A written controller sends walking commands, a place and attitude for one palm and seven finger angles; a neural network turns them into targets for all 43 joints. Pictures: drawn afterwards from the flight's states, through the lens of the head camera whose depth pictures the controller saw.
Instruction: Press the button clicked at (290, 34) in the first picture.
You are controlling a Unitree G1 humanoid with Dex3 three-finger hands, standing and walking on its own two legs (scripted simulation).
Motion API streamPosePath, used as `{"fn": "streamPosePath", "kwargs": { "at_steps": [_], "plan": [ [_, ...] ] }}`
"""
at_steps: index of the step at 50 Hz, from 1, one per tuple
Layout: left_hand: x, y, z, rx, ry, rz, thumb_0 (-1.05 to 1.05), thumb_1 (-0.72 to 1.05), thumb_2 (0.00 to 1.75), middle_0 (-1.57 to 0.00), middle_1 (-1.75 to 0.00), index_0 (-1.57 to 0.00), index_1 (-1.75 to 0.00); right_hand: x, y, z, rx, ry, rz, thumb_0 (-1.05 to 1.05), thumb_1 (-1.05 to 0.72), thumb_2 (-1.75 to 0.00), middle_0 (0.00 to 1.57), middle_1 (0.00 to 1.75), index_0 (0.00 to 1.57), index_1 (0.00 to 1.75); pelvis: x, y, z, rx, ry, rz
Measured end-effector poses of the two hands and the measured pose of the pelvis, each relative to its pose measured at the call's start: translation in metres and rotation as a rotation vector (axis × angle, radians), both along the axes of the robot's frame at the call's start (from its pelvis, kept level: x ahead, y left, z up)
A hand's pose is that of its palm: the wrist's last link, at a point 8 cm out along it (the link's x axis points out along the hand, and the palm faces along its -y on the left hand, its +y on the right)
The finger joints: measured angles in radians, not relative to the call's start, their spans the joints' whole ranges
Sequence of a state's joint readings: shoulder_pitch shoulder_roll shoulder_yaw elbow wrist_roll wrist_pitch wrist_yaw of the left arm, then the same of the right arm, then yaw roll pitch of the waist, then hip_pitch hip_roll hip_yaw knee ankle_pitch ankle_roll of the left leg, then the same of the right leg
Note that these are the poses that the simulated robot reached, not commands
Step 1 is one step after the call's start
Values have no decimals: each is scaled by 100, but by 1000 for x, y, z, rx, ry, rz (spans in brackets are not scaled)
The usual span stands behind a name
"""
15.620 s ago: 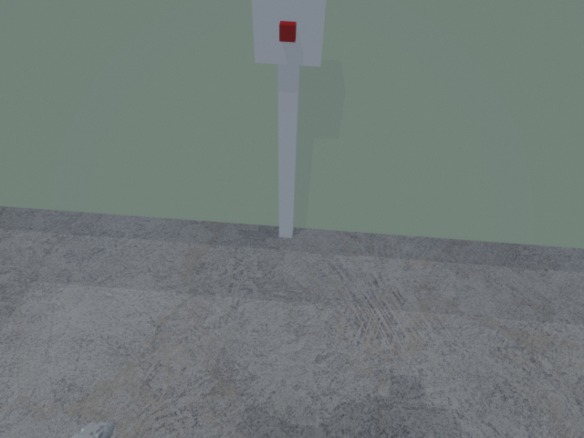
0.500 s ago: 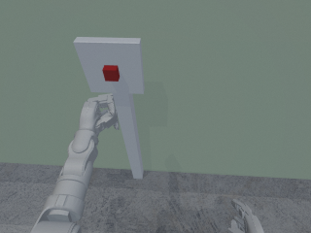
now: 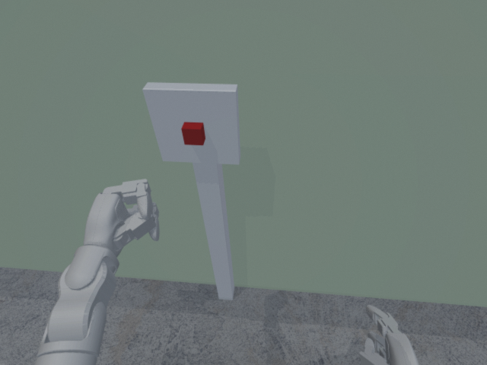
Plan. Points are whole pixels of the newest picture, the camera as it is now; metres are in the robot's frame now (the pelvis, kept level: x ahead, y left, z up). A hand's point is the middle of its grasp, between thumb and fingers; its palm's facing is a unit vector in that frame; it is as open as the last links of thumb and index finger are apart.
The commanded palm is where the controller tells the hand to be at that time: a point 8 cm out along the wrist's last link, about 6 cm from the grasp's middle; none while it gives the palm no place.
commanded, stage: draw the hand back to the body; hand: left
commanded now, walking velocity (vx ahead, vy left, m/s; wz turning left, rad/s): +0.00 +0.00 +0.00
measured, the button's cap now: (194, 132) +0.52 +0.15 +0.13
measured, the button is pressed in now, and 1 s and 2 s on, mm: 0 0 0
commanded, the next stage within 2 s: step back with the hand held close in 0.98 s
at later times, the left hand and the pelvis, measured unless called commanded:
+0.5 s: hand (83, 248) +0.22 +0.22 +0.16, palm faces +0.34 -0.89 -0.31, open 3.1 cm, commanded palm +0.17 +0.27 +0.17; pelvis +0.01 +0.01 +0.01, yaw +0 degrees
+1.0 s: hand (47, 269) +0.18 +0.25 +0.17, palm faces +0.44 -0.82 -0.36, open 3.1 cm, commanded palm +0.13 +0.28 +0.19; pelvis +0.01 +0.00 +0.01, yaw +0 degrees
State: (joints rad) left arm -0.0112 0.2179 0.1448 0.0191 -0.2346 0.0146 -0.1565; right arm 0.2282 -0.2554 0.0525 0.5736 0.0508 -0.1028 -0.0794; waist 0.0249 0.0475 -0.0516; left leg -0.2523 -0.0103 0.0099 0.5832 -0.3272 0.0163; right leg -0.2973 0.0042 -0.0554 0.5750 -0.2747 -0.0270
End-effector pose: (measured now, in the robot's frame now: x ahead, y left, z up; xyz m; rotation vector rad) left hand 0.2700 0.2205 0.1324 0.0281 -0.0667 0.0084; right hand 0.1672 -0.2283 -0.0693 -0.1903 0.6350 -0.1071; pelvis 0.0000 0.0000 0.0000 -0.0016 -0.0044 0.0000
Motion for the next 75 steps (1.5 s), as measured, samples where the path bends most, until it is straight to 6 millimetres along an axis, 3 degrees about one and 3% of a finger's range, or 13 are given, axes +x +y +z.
{"fn": "streamPosePath", "kwargs": {
  "at_steps": [8, 17, 28, 39, 48, 58, 67, 75],
  "plan": [
    [-39, 14, 18, 171, -58, 158, 2, 90, 90, -130, -150, -130, -150, 27, 22, 19, -10, -66, 71, 1, -90, -90, 20, 30, 20, 30, 0, 4, 7, -2, -42, 4],
    [-70, 34, 28, 246, -73, 276, 2, 90, 90, -130, -150, -130, -150, 24, 37, 11, 1, 4, 104, 1, -90, -90, 20, 30, 20, 30, 4, 8, 12, -3, -70, 7],
    [-99, 52, 47, 337, -101, 350, 2, 89, 90, -130, -150, -130, -150, 14, 29, 2, 8, 44, 73, 2, -90, -90, 20, 30, 20, 30, 9, 10, 12, -6, -78, 0],
    [-131, 66, 61, 418, -118, 429, 2, 89, 90, -130, -150, -130, -150, 19, 19, 8, -10, -5, 57, 2, -90, -90, 20, 30, 20, 30, 10, 7, 12, -10, -81, -1],
    [-132, 64, 54, 382, -115, 445, 2, 89, 90, -130, -150, -131, -150, 22, 21, 11, -14, -27, 70, 2, -90, -90, 20, 30, 20, 30, 5, 5, 11, -10, -86, 2],
    [-127, 64, 60, 409, -141, 427, 2, 89, 90, -130, -150, -131, -150, 15, 23, 9, -1, -8, 66, 2, -90, -90, 20, 30, 20, 30, 5, 4, 12, -14, -73, -1],
    [-116, 70, 50, 466, -89, 341, 2, 89, 90, -130, -150, -130, -150, -9, 4, 5, -46, 102, -34, 2, -90, -90, 20, 30, 20, 30, -3, 15, 12, -14, 6, -10],
    [-131, 80, 55, 530, -123, 299, 2, 89, 90, -130, -150, -130, -150, -32, 2, 6, -74, 120, -88, 2, -91, -90, 20, 30, 20, 30, -20, 24, 6, -3, 17, -15]
  ]
}}
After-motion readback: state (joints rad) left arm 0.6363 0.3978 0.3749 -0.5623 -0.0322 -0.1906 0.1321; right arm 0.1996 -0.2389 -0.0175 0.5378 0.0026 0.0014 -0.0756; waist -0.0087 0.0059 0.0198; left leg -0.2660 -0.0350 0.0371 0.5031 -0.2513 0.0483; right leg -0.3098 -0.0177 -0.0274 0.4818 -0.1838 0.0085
